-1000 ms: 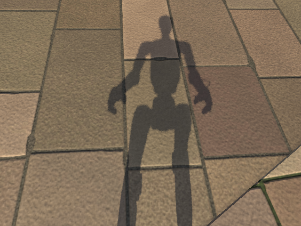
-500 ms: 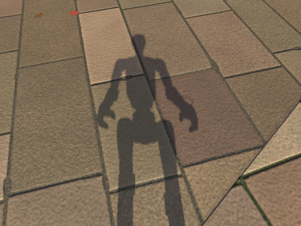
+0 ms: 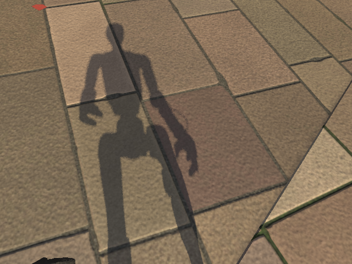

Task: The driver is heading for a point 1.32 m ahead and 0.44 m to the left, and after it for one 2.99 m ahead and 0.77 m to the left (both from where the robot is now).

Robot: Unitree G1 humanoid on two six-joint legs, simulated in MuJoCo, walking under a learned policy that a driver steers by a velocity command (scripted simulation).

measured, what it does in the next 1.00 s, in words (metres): goes down, turning left: right foot, then left foot 0.04 m lower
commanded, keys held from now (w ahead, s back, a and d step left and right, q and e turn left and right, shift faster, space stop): w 0.10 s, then w+q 0.90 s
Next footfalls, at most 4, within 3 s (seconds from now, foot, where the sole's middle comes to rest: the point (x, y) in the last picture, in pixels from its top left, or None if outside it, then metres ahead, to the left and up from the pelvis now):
0.14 right None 0.27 -0.14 -0.78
0.68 left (125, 259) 0.51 0.14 -0.82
1.14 right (135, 178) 0.87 0.09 -0.82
1.62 left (52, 177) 0.89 0.46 -0.82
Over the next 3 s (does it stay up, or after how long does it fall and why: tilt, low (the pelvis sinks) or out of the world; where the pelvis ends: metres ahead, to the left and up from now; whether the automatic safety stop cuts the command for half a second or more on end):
stays up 1.50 0.60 -0.04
